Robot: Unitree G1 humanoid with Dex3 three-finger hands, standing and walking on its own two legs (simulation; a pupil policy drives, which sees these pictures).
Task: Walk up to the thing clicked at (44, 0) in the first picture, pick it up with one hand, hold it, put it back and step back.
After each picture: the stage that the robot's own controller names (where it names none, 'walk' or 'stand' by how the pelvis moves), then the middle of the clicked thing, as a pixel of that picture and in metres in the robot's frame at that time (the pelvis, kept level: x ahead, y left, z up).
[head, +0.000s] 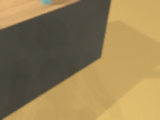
stand; out of the picture +1.01 +0.22 +0.12
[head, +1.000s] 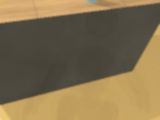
rise first; out of the picture +0.94 +0.01 +0.14
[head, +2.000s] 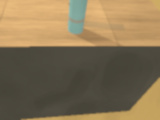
rise first; (78, 4) +0.64 +0.03 +0.16
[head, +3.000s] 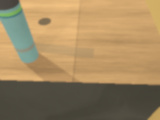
stand; (18, 30) +0.47 +0.22 +0.15
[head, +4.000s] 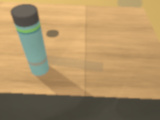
stand; (33, 44) +0.44 +0.17 +0.13
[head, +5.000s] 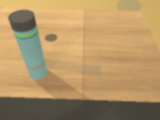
stand; (31, 49) +0.43 +0.18 +0.12
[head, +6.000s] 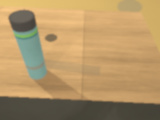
stand; (31, 49) +0.43 +0.18 +0.12
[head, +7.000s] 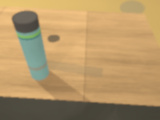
stand; (33, 50) +0.43 +0.17 +0.12
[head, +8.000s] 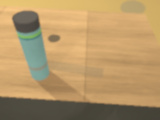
stand; (34, 50) +0.43 +0.17 +0.12
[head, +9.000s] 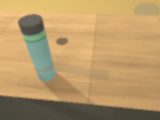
rise first; (40, 52) +0.43 +0.18 +0.12
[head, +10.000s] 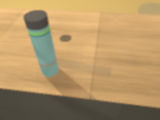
go down; (43, 47) +0.45 +0.17 +0.12
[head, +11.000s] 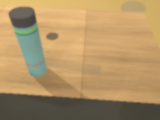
go down; (31, 46) +0.45 +0.17 +0.13
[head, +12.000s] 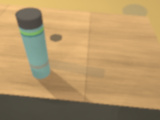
go down; (36, 47) +0.44 +0.16 +0.13
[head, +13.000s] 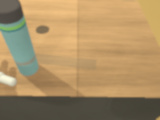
close in; (19, 43) +0.43 +0.18 +0.14
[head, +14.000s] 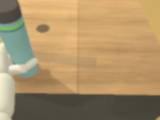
close; (17, 44) +0.42 +0.18 +0.15
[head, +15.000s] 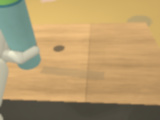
lift; (16, 27) +0.33 +0.15 +0.32
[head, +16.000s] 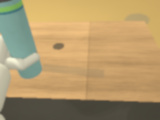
hold; (17, 35) +0.34 +0.17 +0.28
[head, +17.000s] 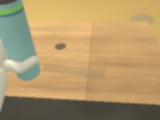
hold; (16, 37) +0.33 +0.16 +0.29
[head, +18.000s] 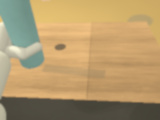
crouch; (20, 23) +0.34 +0.15 +0.32
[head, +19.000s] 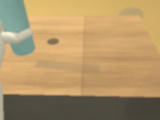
crouch; (12, 11) +0.42 +0.18 +0.30
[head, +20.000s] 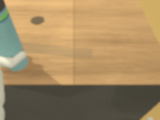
lower; (4, 36) +0.44 +0.20 +0.17
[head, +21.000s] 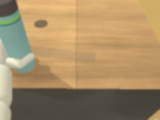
lower; (14, 38) +0.43 +0.18 +0.16
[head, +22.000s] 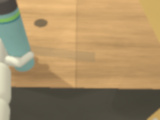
lower; (14, 37) +0.44 +0.19 +0.16
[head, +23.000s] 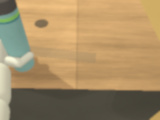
lower; (13, 37) +0.44 +0.19 +0.16
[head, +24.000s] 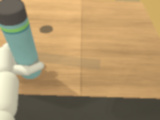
open; (22, 45) +0.41 +0.17 +0.16
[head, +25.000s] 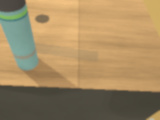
rise; (19, 34) +0.43 +0.17 +0.16
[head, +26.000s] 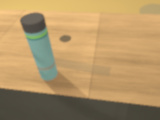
sink last; (42, 50) +0.43 +0.17 +0.13
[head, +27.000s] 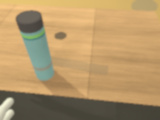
stand; (38, 50) +0.42 +0.17 +0.13
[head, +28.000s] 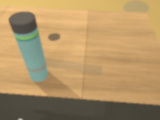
stand; (32, 51) +0.42 +0.18 +0.13
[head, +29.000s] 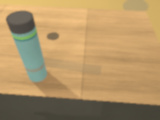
stand; (30, 51) +0.42 +0.18 +0.13
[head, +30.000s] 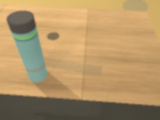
stand; (30, 51) +0.41 +0.18 +0.13
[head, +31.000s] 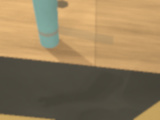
walk; (46, 13) +0.51 +0.12 +0.15
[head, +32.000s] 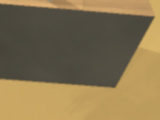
walk; out of the picture +0.83 +0.17 +0.15
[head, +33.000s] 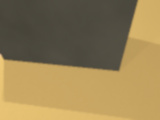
stand; out of the picture +1.19 +0.18 +0.14
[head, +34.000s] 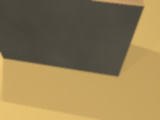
stand; out of the picture +1.18 +0.10 +0.12
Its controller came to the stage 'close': yes
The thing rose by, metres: 0.20
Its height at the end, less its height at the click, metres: +0.00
